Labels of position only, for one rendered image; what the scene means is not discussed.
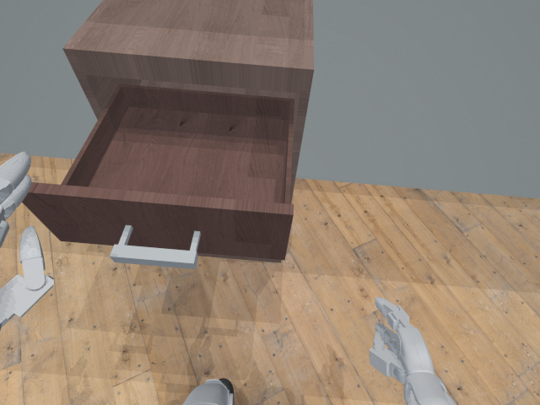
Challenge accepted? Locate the handle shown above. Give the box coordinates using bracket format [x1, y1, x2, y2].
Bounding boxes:
[110, 225, 201, 269]

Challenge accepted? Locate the cabinet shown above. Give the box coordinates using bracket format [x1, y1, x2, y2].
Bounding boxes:
[63, 0, 314, 263]

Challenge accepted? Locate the robot left shin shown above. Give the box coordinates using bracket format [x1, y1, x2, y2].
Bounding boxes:
[205, 379, 228, 390]

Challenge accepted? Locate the left robot thigh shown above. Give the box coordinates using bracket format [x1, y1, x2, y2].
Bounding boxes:
[182, 383, 234, 405]

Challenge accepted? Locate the left robot hand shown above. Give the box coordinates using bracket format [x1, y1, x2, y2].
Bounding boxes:
[0, 152, 54, 330]

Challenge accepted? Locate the right robot forearm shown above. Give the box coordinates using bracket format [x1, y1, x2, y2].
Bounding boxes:
[404, 372, 456, 405]

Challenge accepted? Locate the drawer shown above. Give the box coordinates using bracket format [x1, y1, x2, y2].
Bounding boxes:
[22, 84, 294, 260]

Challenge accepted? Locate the right robot hand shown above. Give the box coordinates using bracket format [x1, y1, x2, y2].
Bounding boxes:
[370, 297, 435, 386]

